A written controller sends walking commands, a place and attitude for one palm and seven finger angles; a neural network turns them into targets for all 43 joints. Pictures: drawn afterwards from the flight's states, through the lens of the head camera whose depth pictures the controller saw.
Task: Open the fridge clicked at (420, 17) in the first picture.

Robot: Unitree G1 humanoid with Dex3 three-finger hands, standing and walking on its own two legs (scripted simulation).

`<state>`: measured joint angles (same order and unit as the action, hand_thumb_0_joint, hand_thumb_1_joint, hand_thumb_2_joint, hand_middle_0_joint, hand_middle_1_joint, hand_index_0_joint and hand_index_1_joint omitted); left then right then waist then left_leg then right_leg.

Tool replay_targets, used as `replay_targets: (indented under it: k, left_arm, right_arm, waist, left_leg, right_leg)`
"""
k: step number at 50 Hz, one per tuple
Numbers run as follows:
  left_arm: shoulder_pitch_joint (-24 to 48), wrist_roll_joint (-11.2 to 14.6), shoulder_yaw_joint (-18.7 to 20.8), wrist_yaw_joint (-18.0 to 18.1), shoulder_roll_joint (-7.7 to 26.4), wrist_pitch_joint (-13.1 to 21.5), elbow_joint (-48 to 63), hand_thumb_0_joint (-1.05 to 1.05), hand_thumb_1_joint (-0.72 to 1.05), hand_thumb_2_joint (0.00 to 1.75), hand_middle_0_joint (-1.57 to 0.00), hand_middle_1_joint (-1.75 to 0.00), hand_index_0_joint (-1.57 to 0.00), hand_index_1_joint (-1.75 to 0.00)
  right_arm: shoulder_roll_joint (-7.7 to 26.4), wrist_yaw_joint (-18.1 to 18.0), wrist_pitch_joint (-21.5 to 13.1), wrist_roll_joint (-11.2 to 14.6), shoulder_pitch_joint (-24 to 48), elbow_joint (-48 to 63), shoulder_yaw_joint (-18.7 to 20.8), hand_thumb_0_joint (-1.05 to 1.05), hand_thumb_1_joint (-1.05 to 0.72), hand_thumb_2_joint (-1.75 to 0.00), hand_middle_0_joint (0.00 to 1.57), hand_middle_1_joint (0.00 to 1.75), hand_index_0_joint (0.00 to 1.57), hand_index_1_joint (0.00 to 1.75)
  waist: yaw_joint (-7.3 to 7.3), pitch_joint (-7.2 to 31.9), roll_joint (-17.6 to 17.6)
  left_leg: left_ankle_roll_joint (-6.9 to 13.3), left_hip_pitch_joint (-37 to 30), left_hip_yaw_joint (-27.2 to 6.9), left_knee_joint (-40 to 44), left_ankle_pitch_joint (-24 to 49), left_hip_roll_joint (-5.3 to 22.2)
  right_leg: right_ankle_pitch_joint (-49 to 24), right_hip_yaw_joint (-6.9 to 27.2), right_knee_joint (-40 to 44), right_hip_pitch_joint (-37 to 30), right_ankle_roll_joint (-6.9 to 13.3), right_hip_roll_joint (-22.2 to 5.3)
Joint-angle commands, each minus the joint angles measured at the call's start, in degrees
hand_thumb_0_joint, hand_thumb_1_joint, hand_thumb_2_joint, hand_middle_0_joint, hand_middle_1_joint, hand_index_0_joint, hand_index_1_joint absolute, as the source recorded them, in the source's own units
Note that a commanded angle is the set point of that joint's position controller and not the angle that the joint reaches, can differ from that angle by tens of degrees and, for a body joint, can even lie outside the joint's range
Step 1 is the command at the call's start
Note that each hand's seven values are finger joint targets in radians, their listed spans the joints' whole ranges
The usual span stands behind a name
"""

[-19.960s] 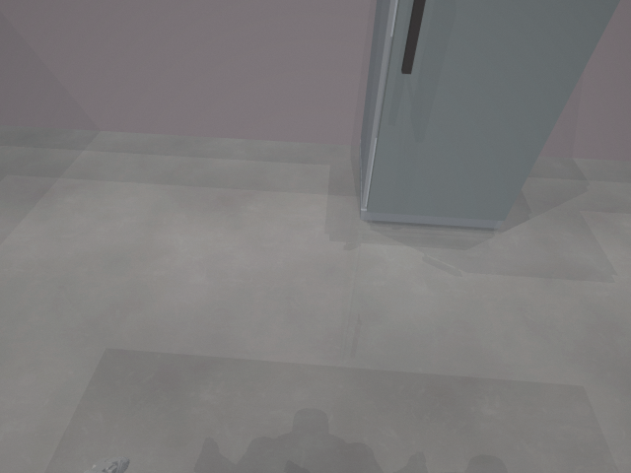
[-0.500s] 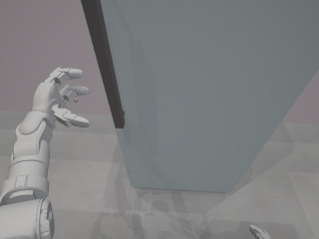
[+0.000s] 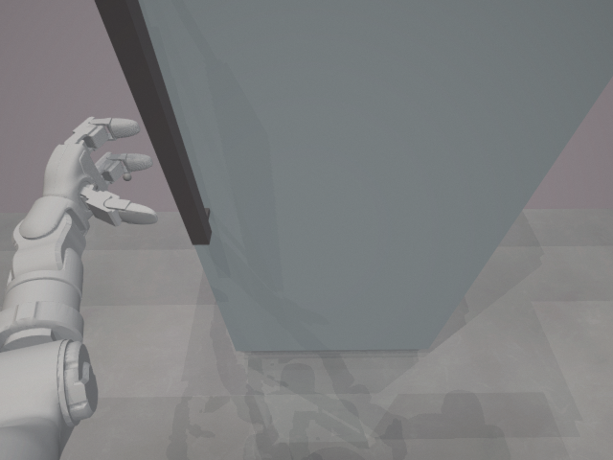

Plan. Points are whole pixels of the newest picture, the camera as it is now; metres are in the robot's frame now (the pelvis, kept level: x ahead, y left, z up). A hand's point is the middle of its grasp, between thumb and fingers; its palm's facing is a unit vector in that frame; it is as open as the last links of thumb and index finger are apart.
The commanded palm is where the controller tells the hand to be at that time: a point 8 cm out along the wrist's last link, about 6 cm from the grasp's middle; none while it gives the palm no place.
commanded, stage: move the hooked fingers beside the handle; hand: left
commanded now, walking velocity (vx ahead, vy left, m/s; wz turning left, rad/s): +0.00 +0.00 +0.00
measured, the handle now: (166, 114) +0.49 +0.17 +0.20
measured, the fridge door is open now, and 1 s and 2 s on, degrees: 0 0 0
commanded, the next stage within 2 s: feel for the door with the fingertips in 0.70 s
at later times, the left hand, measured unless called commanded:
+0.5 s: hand (117, 182) +0.43 +0.23 +0.15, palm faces +0.02 -1.00 +0.01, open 14.0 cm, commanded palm +0.40 +0.28 +0.15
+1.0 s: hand (142, 172) +0.44 +0.21 +0.15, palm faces -0.04 -1.00 +0.01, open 14.0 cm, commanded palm +0.41 +0.26 +0.15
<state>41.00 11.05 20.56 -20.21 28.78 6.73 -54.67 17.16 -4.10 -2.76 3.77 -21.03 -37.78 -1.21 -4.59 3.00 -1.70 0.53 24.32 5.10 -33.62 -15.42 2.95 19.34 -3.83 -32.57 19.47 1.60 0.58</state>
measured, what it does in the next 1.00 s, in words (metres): stands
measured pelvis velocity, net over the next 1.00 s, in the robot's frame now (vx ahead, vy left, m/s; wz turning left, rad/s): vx -0.01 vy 0.01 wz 0.01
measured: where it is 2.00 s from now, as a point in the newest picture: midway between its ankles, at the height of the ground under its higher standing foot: outside the picture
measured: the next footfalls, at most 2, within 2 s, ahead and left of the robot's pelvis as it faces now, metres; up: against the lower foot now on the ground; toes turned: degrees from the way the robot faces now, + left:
none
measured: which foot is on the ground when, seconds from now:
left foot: down 0.00-1.00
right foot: down 0.00-1.00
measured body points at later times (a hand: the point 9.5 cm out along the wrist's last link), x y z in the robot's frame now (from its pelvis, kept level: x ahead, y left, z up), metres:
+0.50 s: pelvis +0.00 +0.01 +0.00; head +0.02 +0.01 +0.45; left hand +0.42 +0.29 +0.15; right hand +0.09 -0.26 -0.11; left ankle +0.01 +0.12 -0.73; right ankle -0.03 -0.10 -0.73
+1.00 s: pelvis -0.01 +0.01 +0.00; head +0.03 +0.02 +0.44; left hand +0.44 +0.26 +0.15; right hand +0.05 -0.26 -0.12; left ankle +0.01 +0.12 -0.73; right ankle -0.03 -0.10 -0.73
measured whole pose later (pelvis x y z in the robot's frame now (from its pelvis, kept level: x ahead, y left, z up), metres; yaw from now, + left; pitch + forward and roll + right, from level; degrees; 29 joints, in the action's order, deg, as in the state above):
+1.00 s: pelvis -0.01 +0.01 +0.00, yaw +1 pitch +7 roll -1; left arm 45.1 11.5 16.4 -17.3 24.8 10.1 -54.9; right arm 16.4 -3.7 -2.5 3.4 -21.4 -38.9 -1.6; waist -4.7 3.0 -1.3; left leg 1.5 27.7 4.4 -36.4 -16.0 2.3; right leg 19.4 -4.3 -34.0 21.9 0.6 -0.1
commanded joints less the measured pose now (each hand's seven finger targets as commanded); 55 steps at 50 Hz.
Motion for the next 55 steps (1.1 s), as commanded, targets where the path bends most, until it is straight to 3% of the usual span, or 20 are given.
replay_targets:
  k: [1, 2, 6, 11, 17, 21, 23, 26, 27, 30, 32, 35, 37, 40, 42, 46, 48, 49, 52, 55]
  left_arm:
    - [24.7, 2.4, 5.1, -0.2, 17.2, 7.2, 17.3, 0.0, -0.5, 0.3, -0.3, -1.2, -0.3, -1.2]
    - [24.7, 2.6, 4.6, -0.3, 17.0, 7.2, 16.9, 0.0, -0.5, 0.3, -0.3, -1.2, -0.3, -1.2]
    - [25.5, 1.6, 2.4, -0.5, 15.0, 5.7, 16.5, 0.0, -0.5, 0.3, -0.3, -1.2, -0.3, -1.2]
    - [24.2, 2.1, 0.9, -0.4, 12.7, 4.0, 16.0, 0.0, -0.5, 0.3, -0.3, -1.2, -0.3, -1.2]
    - [22.4, 2.8, 2.8, 0.5, 14.0, 4.0, 16.3, 0.0, -0.5, 0.3, -0.3, -1.2, -0.3, -1.2]
    - [24.1, 1.5, 1.8, 1.0, 13.6, 3.9, 14.6, 0.0, -0.5, 0.3, -0.3, -1.2, -0.3, -1.2]
    - [24.7, 1.3, 3.1, 1.1, 15.5, 4.5, 16.4, 0.0, -0.5, 0.3, -0.3, -1.2, -0.3, -1.2]
    - [26.2, 1.7, 0.4, 0.7, 12.4, 5.5, 19.1, 0.0, -0.5, 0.3, -0.3, -1.2, -0.3, -1.2]
    - [26.8, 2.4, -1.3, 0.5, 10.1, 5.6, 19.0, 0.0, -0.5, 0.3, -0.3, -1.2, -0.3, -1.2]
    - [25.9, 2.7, 0.2, 0.5, 11.2, 5.1, 18.3, 0.0, -0.5, 0.3, -0.3, -1.2, -0.3, -1.2]
    - [25.0, 2.9, 0.0, 0.5, 11.2, 4.2, 14.3, 0.0, -0.5, 0.3, -0.3, -1.2, -0.3, -1.2]
    - [27.1, 1.8, 0.2, 1.1, 11.9, 3.2, 10.4, 0.0, -0.5, 0.3, -0.3, -1.2, -0.3, -1.2]
    - [28.7, 1.1, 0.1, 1.7, 12.8, 3.9, 10.0, 0.0, -0.5, 0.3, -0.3, -1.2, -0.3, -1.2]
    - [33.1, 0.2, 0.3, 2.1, 14.0, 6.3, 12.3, 0.0, -0.5, 0.3, -0.3, -1.2, -0.3, -1.2]
    - [34.2, 0.8, -1.2, 2.2, 11.4, 7.7, 13.0, 0.0, -0.5, 0.3, -0.3, -1.2, -0.3, -1.2]
    - [32.2, 1.6, -2.8, 2.2, 7.6, 8.1, 13.9, 0.0, -0.5, 0.3, -0.3, -1.2, -0.3, -1.2]
    - [30.9, 1.7, -2.7, 2.8, 7.2, 6.7, 11.5, 0.0, -0.5, 0.3, -0.3, -1.2, -0.3, -1.2]
    - [30.7, 1.4, -3.0, 3.3, 6.8, 6.0, 12.2, 0.0, -0.5, 0.3, -0.3, -1.2, -0.3, -1.2]
    - [25.7, 0.9, -0.4, 5.4, 8.6, 4.2, 11.4, 0.0, -0.5, 0.3, -0.3, -1.2, -0.3, -1.2]
    - [27.2, 0.5, -5.0, 6.2, 2.7, 3.8, 15.2, 0.0, -0.5, 0.3, -0.3, -1.2, -0.3, -1.2]
  right_arm:
    - [8.2, -0.6, -1.8, 0.1, -0.6, 6.3, 3.1, 0.0, -0.9, -0.9, 0.2, 0.3, 0.2, 0.3]
    - [8.3, -0.8, -1.5, 0.2, -0.9, 6.2, 3.1, 0.0, -0.9, -0.9, 0.2, 0.3, 0.2, 0.3]
    - [7.8, -0.8, -1.5, 0.5, 0.0, 5.8, 2.8, 0.0, -0.9, -0.9, 0.2, 0.3, 0.2, 0.3]
    - [8.0, -0.9, -1.4, 0.5, 0.0, 6.1, 2.9, 0.0, -0.9, -0.9, 0.2, 0.3, 0.2, 0.3]
    - [8.0, -0.7, -1.1, 0.4, 0.2, 6.6, 2.8, 0.0, -0.9, -0.9, 0.2, 0.3, 0.2, 0.3]
    - [7.9, -0.7, -1.0, 0.4, 0.7, 6.8, 2.5, 0.0, -0.9, -0.9, 0.2, 0.3, 0.2, 0.3]
    - [8.0, -0.7, -0.9, 0.4, 0.7, 6.9, 2.6, 0.0, -0.9, -0.9, 0.2, 0.3, 0.2, 0.3]
    - [7.6, -0.7, -1.3, 0.4, 1.3, 7.2, 2.5, 0.0, -0.9, -0.9, 0.2, 0.3, 0.2, 0.3]
    - [7.5, -0.7, -1.3, 0.4, 1.1, 7.1, 2.4, 0.0, -0.9, -0.9, 0.2, 0.3, 0.2, 0.3]
    - [7.9, -0.7, -1.5, 0.4, 1.1, 6.7, 2.6, 0.0, -0.9, -0.9, 0.2, 0.3, 0.2, 0.3]
    - [8.1, -0.9, -1.3, 0.5, 0.8, 6.2, 2.4, 0.0, -0.9, -0.9, 0.2, 0.3, 0.2, 0.3]
    - [8.2, -1.0, -1.2, 0.4, 0.5, 5.7, 2.2, 0.0, -0.9, -0.9, 0.2, 0.3, 0.2, 0.3]
    - [8.3, -1.0, -1.0, 0.2, 0.0, 5.6, 2.2, 0.0, -0.9, -0.9, 0.2, 0.3, 0.2, 0.3]
    - [8.3, -0.9, -1.3, -0.1, -0.5, 5.5, 2.2, 0.0, -0.9, -0.9, 0.2, 0.3, 0.2, 0.3]
    - [8.1, -0.8, -1.7, -0.3, -1.0, 5.2, 2.4, 0.0, -0.9, -0.9, 0.2, 0.3, 0.2, 0.3]
    - [8.0, -0.4, -2.4, -0.4, -1.2, 4.7, 2.6, 0.0, -0.9, -0.9, 0.2, 0.3, 0.2, 0.3]
    - [8.2, -0.2, -2.2, -0.2, -1.6, 4.3, 2.8, 0.0, -0.9, -0.9, 0.2, 0.3, 0.2, 0.3]
    - [8.1, 0.0, -2.1, -0.3, -1.4, 4.5, 2.9, 0.0, -0.9, -0.9, 0.2, 0.3, 0.2, 0.3]
    - [8.2, 0.4, -1.7, -0.4, -1.7, 5.4, 2.9, 0.0, -0.9, -0.9, 0.2, 0.3, 0.2, 0.3]
    - [7.3, 0.8, -1.8, -0.1, -0.9, 5.9, 3.1, 0.0, -0.9, -0.9, 0.2, 0.3, 0.2, 0.3]
  waist:
    - [1.32, 21.0, 0.4]
    - [1.03, 20.7, 1.9]
    - [0.61, 17.1, -4.6]
    - [0.25, 17.2, -1.7]
    - [1.05, 17.6, 1.2]
    - [0.7, 15.4, -0.8]
    - [1.15, 17.7, -3.0]
    - [0.56, 18.9, -4.6]
    - [-0.16, 18.6, -2.6]
    - [0.43, 18.6, -2.3]
    - [0.12, 15.6, 0.9]
    - [-0.11, 13.0, 0.1]
    - [-0.35, 13.4, 0.2]
    - [-0.55, 17.5, -4.0]
    - [-1.3, 19.8, -3.2]
    - [-0.68, 21.9, -5.1]
    - [-0.77, 19.6, -1.8]
    - [-0.44, 19.3, -3.0]
    - [1.21, 18.4, 0.1]
    - [-0.01, 17.6, -0.4]
  left_leg:
    - [2.8, -15.2, -3.9, 0.7, 18.0, -2.2]
    - [3.0, -14.7, -3.7, 0.6, 18.1, -2.1]
    - [2.7, -15.5, -3.8, 1.0, 16.0, -2.3]
    - [2.6, -15.9, -4.4, 1.0, 15.5, -2.0]
    - [2.8, -15.2, -4.4, 0.7, 17.1, -1.9]
    - [2.5, -14.0, -4.6, 1.2, 14.3, -2.0]
    - [2.4, -15.4, -4.7, 0.7, 15.9, -2.0]
    - [2.1, -17.7, -5.2, 0.8, 16.1, -1.8]
    - [2.3, -17.8, -5.3, 0.5, 16.3, -1.6]
    - [2.1, -18.5, -6.0, 1.0, 15.9, -1.5]
    - [2.3, -15.4, -5.5, 1.2, 13.6, -1.6]
    - [2.3, -13.0, -5.6, 1.6, 10.6, -1.8]
    - [2.4, -12.5, -5.7, 1.3, 10.6, -1.8]
    - [1.9, -15.0, -6.5, 0.9, 10.8, -1.7]
    - [2.0, -17.4, -6.8, 0.1, 12.2, -1.4]
    - [1.3, -20.1, -7.4, 0.0, 14.7, -1.2]
    - [1.6, -18.1, -7.1, 0.0, 15.0, -1.1]
    - [1.5, -17.3, -6.9, 0.2, 14.7, -1.3]
    - [1.9, -14.7, -6.2, 0.4, 15.5, -1.5]
    - [1.9, -16.1, -5.9, 0.3, 15.7, -1.4]
  right_leg:
    - [-27.1, 3.4, 3.0, -3.7, -1.1, 0.4]
    - [-26.9, 3.1, 3.0, -4.1, -1.2, 0.3]
    - [-23.7, 3.1, 3.8, -0.2, -0.8, 0.4]
    - [-22.0, 2.4, 4.1, 0.8, -0.8, 0.7]
    - [-23.7, 2.4, 3.6, -0.8, -0.9, 0.6]
    - [-20.6, 2.4, 3.7, 1.2, -0.9, 0.6]
    - [-21.3, 2.6, 3.3, 0.7, -0.6, 0.5]
    - [-20.4, 2.4, 3.4, 1.6, -0.5, 0.8]
    - [-20.3, 2.1, 3.5, 1.7, -0.5, 0.8]
    - [-19.4, 1.9, 3.7, 2.4, -0.4, 1.1]
    - [-18.1, 1.8, 4.1, 2.2, -0.6, 0.8]
    - [-15.6, 2.0, 4.3, 4.2, -0.7, 0.7]
    - [-14.8, 2.0, 3.9, 4.3, -0.7, 0.5]
    - [-13.8, 2.2, 3.3, 5.3, -0.5, 0.7]
    - [-14.2, 2.0, 3.1, 5.6, -0.5, 0.9]
    - [-15.5, 1.3, 2.4, 6.4, -0.2, 1.3]
    - [-16.2, 1.1, 2.5, 6.4, -0.5, 1.5]
    - [-16.0, 1.0, 2.4, 6.2, -0.5, 1.4]
    - [-17.4, 0.9, 2.3, 3.6, -0.4, 1.3]
    - [-17.8, 1.1, 2.5, 5.2, -0.7, 1.5]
